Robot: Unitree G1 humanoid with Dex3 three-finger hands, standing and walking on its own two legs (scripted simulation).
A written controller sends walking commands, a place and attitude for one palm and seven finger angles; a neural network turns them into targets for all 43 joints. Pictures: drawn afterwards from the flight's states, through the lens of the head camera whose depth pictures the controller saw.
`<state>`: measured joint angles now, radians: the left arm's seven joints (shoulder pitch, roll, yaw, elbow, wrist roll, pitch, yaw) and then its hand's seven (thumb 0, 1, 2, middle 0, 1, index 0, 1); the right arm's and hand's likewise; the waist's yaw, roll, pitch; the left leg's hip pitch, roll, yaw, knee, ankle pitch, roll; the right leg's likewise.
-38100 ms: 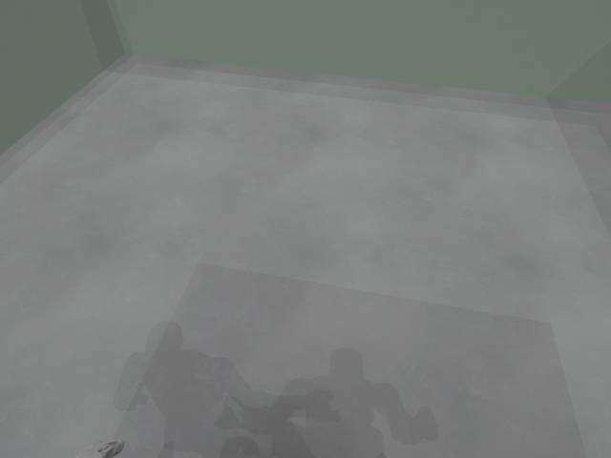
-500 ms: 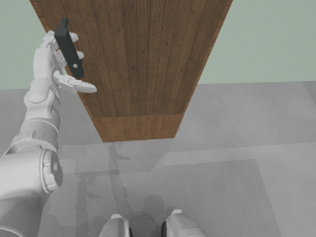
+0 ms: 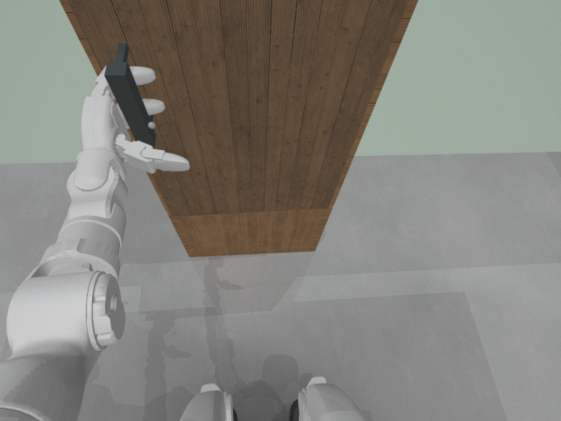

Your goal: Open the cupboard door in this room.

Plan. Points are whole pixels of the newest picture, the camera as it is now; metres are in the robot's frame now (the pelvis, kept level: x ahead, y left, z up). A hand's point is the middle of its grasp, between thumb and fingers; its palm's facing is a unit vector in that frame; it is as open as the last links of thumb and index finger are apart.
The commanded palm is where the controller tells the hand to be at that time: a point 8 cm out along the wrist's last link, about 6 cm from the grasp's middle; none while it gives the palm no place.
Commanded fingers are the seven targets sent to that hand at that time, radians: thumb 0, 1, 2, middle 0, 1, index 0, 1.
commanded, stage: slide the fingers in behind the handle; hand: left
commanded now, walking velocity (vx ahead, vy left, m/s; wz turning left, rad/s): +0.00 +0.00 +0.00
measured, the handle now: (135, 98) +0.56 +0.17 +0.08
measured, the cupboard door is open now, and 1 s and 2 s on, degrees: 1 1 40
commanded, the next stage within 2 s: close the thumb around the handle in 0.14 s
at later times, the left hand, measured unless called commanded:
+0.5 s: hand (151, 127) +0.51 +0.15 +0.08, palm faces +0.01 -1.00 -0.01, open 12.2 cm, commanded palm +0.48 +0.19 +0.09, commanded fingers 0.00 0.28 0.64 -0.36 -1.28 -0.36 -1.28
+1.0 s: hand (151, 123) +0.51 +0.15 +0.08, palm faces +0.01 -1.00 -0.01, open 5.6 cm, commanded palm +0.49 +0.18 +0.09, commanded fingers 0.00 0.90 0.90 -0.40 -1.35 -0.40 -1.35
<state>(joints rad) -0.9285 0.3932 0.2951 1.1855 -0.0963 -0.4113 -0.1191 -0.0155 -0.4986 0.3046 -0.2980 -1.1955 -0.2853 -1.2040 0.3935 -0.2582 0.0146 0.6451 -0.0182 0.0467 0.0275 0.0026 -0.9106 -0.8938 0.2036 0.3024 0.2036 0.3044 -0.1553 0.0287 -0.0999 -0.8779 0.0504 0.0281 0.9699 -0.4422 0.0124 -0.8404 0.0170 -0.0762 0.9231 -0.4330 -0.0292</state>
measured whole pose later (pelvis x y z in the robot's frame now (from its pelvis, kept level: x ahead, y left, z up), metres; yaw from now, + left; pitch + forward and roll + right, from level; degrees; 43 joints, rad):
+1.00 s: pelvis +0.00 +0.01 +0.00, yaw +0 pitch +21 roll -2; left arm -0.96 0.40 0.30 1.20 -0.09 -0.41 -0.11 0.01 0.72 0.84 -0.38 -1.34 -0.39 -1.35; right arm 0.40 -0.26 0.02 0.65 -0.02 0.05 0.02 0.00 -0.91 -0.89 0.20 0.30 0.20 0.30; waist -0.16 0.03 -0.10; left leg -0.90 0.05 0.03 0.98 -0.44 0.02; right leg -0.86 0.01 -0.07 0.93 -0.43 -0.02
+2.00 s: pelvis +0.00 -0.03 +0.02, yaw +3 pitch +8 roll +1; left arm 0.06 -0.09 -0.28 0.14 0.06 -0.17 0.57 0.01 0.67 0.72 -0.37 -1.35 -0.36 -1.35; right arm 0.18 -0.16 0.01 0.54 -0.06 0.02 0.05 0.01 -0.91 -0.89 0.20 0.30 0.20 0.30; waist -0.01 0.04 -0.10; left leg -0.56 0.03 -0.01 0.84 -0.41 -0.03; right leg -0.54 0.01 -0.10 0.85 -0.45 -0.07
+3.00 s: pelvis +0.00 -0.03 +0.01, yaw +3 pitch +7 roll +0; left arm 0.13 -0.06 -0.33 0.06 0.06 -0.14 0.55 -0.01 -0.49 0.31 -0.23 -0.59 -0.24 -0.60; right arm 0.20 -0.18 0.01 0.54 -0.05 -0.02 0.03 0.01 -0.91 -0.89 0.20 0.30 0.20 0.30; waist -0.02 0.04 -0.11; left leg -0.58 0.02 -0.01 0.88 -0.42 -0.03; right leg -0.55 0.00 -0.10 0.89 -0.46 -0.06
